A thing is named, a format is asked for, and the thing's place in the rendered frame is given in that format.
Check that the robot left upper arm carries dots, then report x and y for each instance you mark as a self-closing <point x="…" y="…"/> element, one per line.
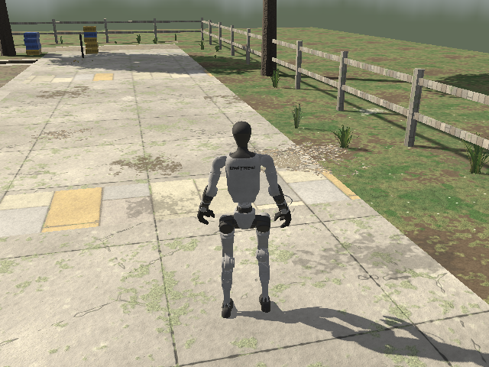
<point x="214" y="175"/>

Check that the robot right thigh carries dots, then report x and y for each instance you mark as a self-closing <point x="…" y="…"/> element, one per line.
<point x="262" y="226"/>

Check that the robot left hand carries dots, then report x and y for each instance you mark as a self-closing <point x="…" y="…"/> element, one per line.
<point x="208" y="214"/>

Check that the left robot foot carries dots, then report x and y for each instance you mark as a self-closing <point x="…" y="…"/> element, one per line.
<point x="226" y="311"/>

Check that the right robot forearm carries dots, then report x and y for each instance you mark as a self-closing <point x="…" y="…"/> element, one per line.
<point x="281" y="202"/>

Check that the left robot forearm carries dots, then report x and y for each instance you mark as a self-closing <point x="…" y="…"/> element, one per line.
<point x="205" y="202"/>

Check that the robot right upper arm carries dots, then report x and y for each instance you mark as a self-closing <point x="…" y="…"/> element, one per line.
<point x="271" y="174"/>

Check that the robot right hand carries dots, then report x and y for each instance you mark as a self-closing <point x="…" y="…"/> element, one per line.
<point x="287" y="217"/>

